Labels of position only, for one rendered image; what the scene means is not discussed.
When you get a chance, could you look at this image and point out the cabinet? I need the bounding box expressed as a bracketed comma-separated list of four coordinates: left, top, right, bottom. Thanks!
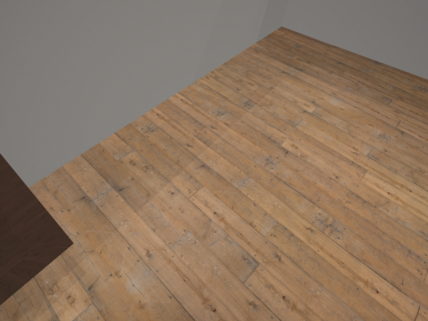
[0, 154, 74, 305]

